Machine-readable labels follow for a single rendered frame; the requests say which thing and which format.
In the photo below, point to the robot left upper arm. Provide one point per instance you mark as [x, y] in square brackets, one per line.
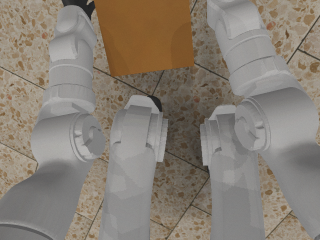
[43, 206]

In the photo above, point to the carton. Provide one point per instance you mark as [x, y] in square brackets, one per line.
[141, 36]

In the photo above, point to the right robot thigh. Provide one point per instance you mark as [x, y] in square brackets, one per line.
[237, 212]

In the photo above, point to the robot left shin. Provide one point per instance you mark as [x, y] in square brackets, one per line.
[119, 118]

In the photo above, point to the robot left hand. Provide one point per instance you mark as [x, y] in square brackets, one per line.
[88, 9]

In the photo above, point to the left robot forearm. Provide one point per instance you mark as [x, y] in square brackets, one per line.
[70, 86]

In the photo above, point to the robot right upper arm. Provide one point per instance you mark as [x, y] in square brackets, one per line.
[281, 126]

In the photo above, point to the right robot forearm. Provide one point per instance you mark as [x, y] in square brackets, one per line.
[245, 45]

